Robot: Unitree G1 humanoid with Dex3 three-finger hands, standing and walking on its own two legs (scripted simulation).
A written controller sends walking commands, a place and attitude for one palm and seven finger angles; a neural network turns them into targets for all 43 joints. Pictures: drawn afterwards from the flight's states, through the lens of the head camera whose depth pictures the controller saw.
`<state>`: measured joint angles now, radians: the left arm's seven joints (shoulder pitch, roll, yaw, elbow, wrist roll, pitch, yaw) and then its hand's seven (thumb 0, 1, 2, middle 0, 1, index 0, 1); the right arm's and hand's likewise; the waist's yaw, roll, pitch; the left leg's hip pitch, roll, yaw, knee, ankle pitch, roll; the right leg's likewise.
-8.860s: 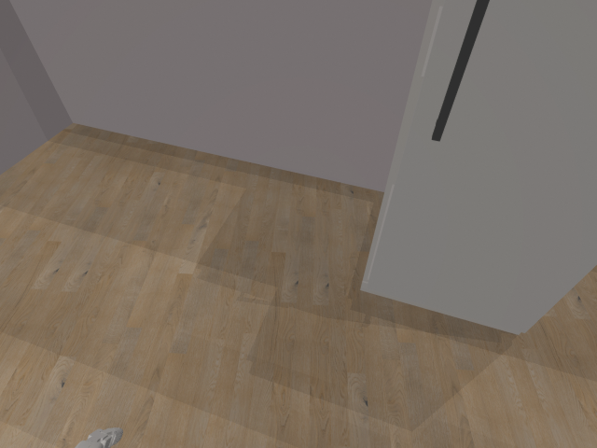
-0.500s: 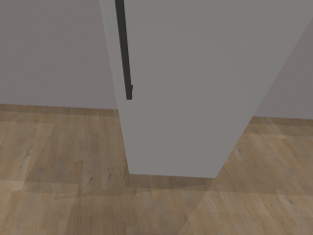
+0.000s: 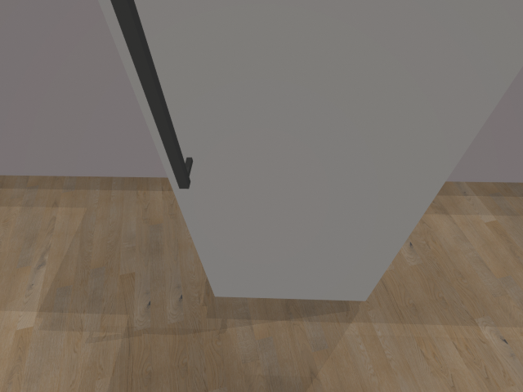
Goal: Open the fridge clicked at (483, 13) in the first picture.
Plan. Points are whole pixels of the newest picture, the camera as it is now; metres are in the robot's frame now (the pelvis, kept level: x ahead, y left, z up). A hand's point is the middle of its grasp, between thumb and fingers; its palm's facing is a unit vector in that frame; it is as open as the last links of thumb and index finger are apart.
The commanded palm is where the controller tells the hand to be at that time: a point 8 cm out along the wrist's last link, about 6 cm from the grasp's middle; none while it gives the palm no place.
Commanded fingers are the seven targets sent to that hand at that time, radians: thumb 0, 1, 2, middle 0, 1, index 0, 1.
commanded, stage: come to a stop and stand still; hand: left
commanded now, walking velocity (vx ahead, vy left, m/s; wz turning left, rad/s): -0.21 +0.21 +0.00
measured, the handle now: (149, 57) +0.46 +0.15 +0.27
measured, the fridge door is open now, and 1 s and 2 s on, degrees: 0 0 0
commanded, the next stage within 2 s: look again from close up in 1.88 s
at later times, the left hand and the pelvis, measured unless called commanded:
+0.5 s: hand out of the picture -0.02 +0.26 -0.16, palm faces +0.03 -0.97 -0.25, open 7.4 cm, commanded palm none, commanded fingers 0.00 0.90 0.90 -0.20 -0.30 -0.20 -0.30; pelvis -0.03 +0.06 +0.00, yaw -2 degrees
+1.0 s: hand out of the picture -0.06 +0.20 -0.15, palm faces -0.05 -0.98 -0.19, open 7.3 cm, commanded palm none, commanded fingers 0.00 0.90 0.90 -0.20 -0.30 -0.20 -0.30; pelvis -0.07 +0.04 +0.02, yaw -4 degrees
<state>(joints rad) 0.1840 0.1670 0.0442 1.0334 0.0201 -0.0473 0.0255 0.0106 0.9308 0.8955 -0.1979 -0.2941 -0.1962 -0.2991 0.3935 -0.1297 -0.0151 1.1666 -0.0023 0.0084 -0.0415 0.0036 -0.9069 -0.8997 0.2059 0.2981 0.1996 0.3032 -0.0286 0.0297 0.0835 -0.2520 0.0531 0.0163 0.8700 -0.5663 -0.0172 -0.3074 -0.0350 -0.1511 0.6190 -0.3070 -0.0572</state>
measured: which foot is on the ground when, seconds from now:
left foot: up 0.00-0.28, down 0.30-0.84, up 0.86-1.00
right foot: down 0.00-0.38, up 0.40-0.80, down 0.82-1.00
